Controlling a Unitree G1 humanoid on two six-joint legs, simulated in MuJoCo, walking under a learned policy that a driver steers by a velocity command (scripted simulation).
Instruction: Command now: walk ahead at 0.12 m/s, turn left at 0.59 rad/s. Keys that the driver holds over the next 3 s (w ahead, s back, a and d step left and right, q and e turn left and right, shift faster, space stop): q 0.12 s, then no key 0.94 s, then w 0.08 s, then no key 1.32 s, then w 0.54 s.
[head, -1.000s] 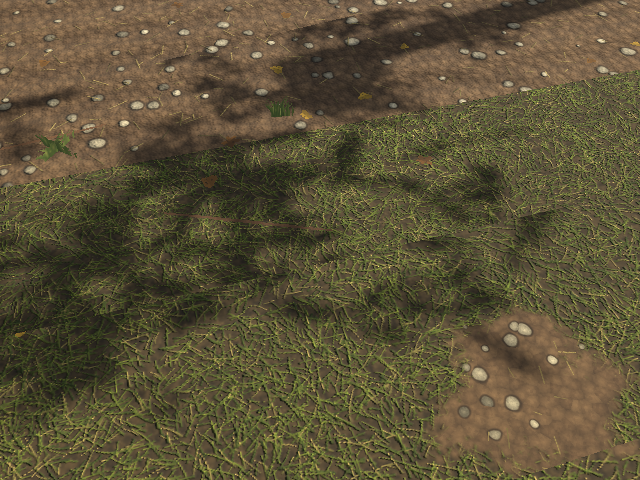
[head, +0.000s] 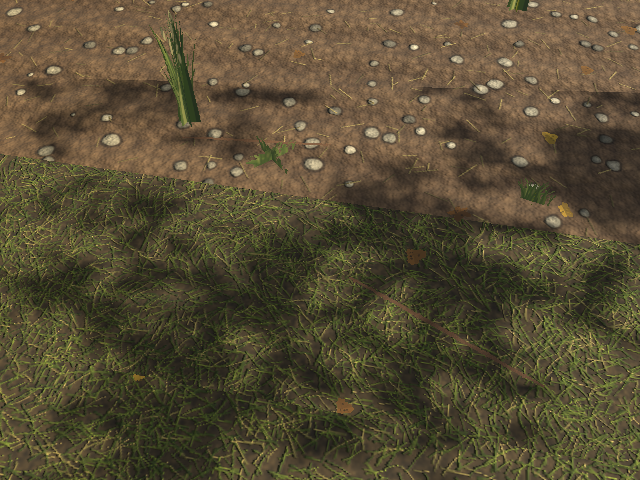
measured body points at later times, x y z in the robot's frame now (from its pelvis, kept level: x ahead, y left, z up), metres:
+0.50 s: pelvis +0.05 +0.02 -0.02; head +0.06 +0.05 +0.43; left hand +0.05 +0.29 -0.17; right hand +0.27 -0.16 -0.11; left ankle +0.06 +0.12 -0.76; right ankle +0.08 -0.10 -0.74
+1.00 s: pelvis +0.06 +0.01 -0.02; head +0.07 +0.01 +0.43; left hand +0.05 +0.26 -0.16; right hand +0.15 -0.23 -0.16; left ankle +0.06 +0.12 -0.76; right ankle +0.06 -0.10 -0.76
